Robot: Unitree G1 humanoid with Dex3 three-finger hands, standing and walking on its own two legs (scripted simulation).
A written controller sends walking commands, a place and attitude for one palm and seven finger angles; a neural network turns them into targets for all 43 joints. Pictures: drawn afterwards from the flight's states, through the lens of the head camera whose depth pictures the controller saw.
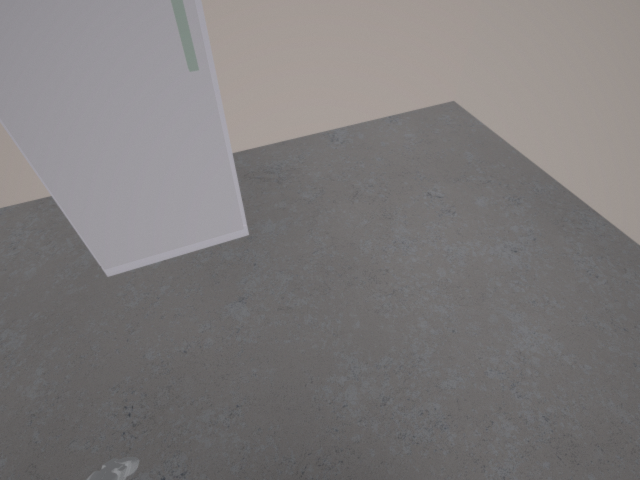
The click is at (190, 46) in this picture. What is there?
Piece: fridge door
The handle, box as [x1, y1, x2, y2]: [171, 0, 198, 71]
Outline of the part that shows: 171,0 188,68 190,71 197,70 198,67 182,0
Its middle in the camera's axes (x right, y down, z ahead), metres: -0.35 -0.57 +0.91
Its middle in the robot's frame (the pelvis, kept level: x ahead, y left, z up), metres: +1.07 +0.41 +0.18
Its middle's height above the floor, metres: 0.95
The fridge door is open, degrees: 0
